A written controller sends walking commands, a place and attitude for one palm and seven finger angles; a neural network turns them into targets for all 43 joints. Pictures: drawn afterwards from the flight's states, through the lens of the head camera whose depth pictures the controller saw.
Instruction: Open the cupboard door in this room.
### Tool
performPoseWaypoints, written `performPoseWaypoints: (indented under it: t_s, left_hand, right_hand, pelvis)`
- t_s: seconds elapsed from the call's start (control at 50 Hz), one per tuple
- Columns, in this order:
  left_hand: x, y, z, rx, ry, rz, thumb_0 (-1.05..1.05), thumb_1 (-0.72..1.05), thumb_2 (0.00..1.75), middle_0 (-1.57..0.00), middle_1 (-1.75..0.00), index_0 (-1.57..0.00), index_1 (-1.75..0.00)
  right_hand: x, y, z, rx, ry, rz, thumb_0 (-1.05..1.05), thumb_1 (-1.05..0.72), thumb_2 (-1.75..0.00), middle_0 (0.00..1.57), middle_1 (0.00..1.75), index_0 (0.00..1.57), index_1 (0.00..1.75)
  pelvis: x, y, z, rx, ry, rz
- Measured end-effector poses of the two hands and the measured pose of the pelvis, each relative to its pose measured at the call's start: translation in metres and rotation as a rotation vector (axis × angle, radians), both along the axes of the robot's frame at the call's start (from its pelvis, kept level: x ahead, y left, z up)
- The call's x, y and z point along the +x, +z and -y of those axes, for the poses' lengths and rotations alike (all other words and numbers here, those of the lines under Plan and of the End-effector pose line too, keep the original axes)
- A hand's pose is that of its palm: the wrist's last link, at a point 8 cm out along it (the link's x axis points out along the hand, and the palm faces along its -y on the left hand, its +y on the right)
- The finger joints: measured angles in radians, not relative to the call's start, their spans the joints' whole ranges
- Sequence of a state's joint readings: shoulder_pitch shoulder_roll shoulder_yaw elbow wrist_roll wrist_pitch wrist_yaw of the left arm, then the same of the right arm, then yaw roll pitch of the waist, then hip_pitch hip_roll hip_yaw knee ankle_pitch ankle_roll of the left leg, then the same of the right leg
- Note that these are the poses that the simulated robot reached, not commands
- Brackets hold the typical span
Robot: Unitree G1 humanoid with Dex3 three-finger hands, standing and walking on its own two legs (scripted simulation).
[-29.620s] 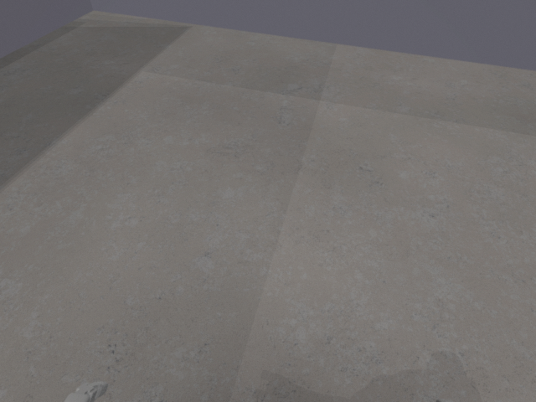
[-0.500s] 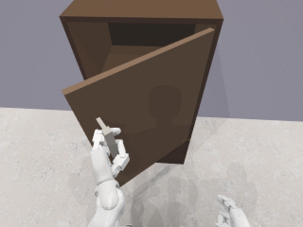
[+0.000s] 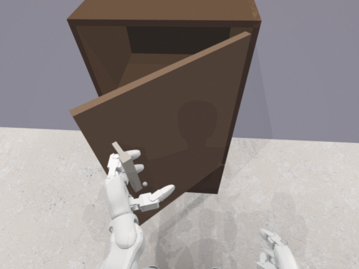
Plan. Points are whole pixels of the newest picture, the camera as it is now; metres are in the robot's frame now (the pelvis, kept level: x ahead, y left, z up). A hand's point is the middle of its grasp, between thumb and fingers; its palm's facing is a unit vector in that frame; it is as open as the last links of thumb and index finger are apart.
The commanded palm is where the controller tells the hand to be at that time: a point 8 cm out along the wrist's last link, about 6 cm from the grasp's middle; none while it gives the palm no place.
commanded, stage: open thumb and fingers to let go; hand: left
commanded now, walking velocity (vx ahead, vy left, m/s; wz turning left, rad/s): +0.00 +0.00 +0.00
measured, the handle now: (127, 167) +0.32 +0.14 +0.06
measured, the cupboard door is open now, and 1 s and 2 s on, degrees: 42 45 44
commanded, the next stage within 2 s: slide the hand sideways off the handle in 0.36 s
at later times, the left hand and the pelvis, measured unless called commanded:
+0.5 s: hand (144, 186) +0.28 +0.09 +0.05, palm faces +0.31 -0.95 -0.02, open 14.7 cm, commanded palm +0.25 +0.14 +0.05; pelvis -0.01 +0.02 -0.01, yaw -1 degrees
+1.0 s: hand (134, 212) +0.23 +0.11 +0.05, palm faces -0.10 -0.99 -0.02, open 16.2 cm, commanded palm +0.21 +0.17 +0.05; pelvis -0.01 +0.04 -0.01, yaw -2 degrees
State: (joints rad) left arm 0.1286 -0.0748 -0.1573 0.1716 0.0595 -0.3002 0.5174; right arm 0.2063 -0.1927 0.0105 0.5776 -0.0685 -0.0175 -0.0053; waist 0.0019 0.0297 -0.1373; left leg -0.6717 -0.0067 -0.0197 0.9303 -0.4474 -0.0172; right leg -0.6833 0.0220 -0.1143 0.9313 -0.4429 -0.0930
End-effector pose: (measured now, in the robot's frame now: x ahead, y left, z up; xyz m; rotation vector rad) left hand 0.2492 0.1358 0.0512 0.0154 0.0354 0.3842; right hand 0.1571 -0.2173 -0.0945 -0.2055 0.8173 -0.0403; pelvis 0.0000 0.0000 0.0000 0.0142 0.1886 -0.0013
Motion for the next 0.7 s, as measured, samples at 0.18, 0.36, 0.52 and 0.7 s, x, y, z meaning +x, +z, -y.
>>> performPoseWaypoints:
  t_s: [0.18, 0.36, 0.52, 0.7]
  left_hand:
    - [0.0, -0.001, -0.001, -0.014, -0.026, 0.01, 0.0, -0.43, 0.33, -0.28, -1.05, -0.31, -1.06]
    - [-0.001, -0.001, -0.002, -0.012, -0.049, 0.011, -0.01, -0.49, 0.3, -0.32, -0.76, -0.33, -0.77]
    - [-0.004, -0.002, -0.006, 0.016, -0.112, 0.019, -0.01, -0.5, 0.3, -0.38, -0.61, -0.37, -0.63]
    - [-0.014, 0.0, -0.019, 0.01, -0.556, 0.007, -0.01, -0.5, 0.3, -0.23, -0.38, -0.17, -0.39]
  right_hand:
    - [-0.003, 0.001, -0.007, -0.008, -0.009, 0.004, 0.02, -0.91, -0.9, 0.2, 0.3, 0.2, 0.3]
    - [-0.001, 0.003, -0.02, -0.002, 0.001, 0.021, 0.02, -0.91, -0.9, 0.2, 0.3, 0.2, 0.3]
    - [-0.001, 0.002, -0.031, 0.007, 0.025, 0.036, 0.02, -0.91, -0.9, 0.2, 0.3, 0.2, 0.3]
    - [-0.014, 0.002, -0.032, 0.008, -0.011, 0.069, 0.02, -0.91, -0.9, 0.2, 0.3, 0.2, 0.3]
  pelvis:
    - [-0.001, -0.002, -0.009, -0.007, -0.006, -0.001]
    - [-0.004, -0.003, -0.018, -0.015, -0.011, 0.003]
    - [-0.008, -0.006, -0.024, -0.019, -0.007, 0.005]
    - [-0.016, -0.008, -0.036, -0.032, -0.003, 0.03]
